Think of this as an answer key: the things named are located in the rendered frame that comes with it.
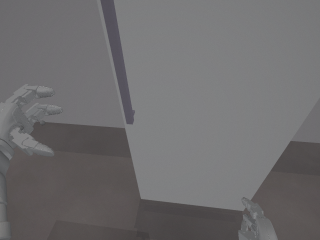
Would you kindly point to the fridge door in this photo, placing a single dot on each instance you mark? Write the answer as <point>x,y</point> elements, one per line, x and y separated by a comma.
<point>219,89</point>

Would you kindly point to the right robot hand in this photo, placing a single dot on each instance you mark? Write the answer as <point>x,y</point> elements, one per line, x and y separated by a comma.
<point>261,227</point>

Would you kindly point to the left robot hand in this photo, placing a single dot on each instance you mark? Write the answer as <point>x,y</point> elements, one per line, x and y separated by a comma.
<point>11,117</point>

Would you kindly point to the left robot forearm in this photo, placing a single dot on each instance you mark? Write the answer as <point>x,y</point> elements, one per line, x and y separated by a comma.
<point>6,154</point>

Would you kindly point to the handle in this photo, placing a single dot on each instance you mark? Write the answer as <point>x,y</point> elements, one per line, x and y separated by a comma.
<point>110,18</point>

